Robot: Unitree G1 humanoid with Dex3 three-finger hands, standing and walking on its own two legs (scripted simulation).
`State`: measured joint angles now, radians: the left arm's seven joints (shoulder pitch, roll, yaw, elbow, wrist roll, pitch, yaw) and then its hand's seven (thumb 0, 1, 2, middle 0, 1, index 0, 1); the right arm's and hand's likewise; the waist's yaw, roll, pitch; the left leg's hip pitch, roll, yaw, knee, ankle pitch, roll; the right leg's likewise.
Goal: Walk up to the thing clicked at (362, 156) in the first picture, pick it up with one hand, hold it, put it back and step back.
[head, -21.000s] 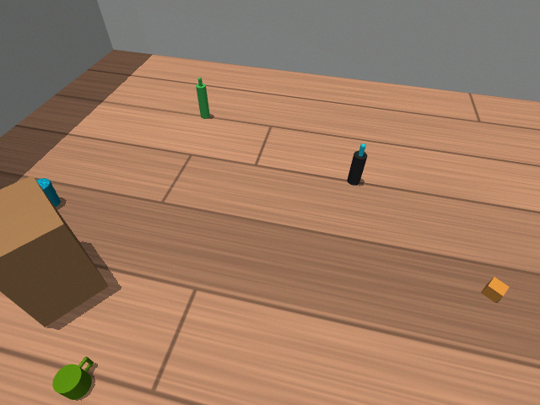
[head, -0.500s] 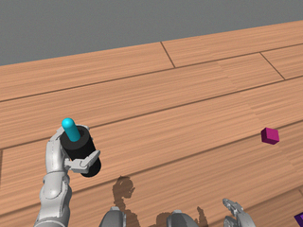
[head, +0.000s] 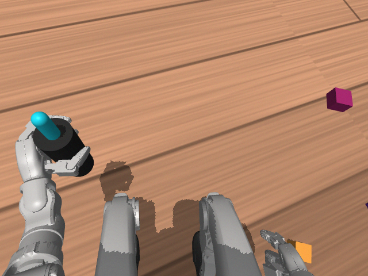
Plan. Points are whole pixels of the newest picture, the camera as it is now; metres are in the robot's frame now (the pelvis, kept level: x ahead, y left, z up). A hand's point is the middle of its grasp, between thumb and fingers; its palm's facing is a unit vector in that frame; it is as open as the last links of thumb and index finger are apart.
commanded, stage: crouch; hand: left
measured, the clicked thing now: (63, 145) +0.39 +0.24 -0.06
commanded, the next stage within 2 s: lower in 0.94 s
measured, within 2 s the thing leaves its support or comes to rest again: neither
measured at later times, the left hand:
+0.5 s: hand (79, 158) +0.40 +0.25 -0.19, palm faces +0.27 -0.96 -0.04, open 9.2 cm
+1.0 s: hand (83, 163) +0.40 +0.26 -0.26, palm faces +0.26 -0.96 -0.04, open 9.2 cm
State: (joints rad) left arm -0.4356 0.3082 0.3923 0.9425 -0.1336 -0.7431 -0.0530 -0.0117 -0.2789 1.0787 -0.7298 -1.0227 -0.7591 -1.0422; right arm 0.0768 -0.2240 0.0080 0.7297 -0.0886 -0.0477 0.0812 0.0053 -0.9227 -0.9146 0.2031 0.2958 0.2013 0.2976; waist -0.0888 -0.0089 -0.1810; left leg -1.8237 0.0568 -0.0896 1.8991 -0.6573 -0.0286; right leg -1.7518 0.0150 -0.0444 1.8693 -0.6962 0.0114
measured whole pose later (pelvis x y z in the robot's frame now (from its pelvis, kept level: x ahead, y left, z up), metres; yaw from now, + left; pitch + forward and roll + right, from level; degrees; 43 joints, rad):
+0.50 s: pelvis -0.03 +0.00 -0.13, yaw -2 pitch +31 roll -5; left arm -0.57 0.45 0.52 1.08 -0.11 -0.73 -0.14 -0.01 -0.29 1.09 -0.73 -1.02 -0.76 -1.04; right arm 0.07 -0.25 0.06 0.76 -0.11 -0.02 0.07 0.00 -0.93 -0.91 0.20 0.30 0.20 0.30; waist -0.15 -0.03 -0.09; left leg -2.18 0.04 -0.13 2.30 -0.65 -0.03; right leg -2.10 0.02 -0.05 2.26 -0.70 0.02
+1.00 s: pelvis -0.02 +0.00 -0.17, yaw -4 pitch +28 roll -7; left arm -0.54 0.49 0.56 1.04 -0.12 -0.74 -0.16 -0.01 -0.29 1.09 -0.74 -1.02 -0.76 -1.04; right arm 0.01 -0.29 0.12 0.74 -0.16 0.01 0.09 0.00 -0.93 -0.91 0.20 0.30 0.20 0.30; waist -0.15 -0.06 0.00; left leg -2.27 0.03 -0.19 2.46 -0.68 -0.05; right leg -2.17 0.04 -0.09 2.39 -0.72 0.03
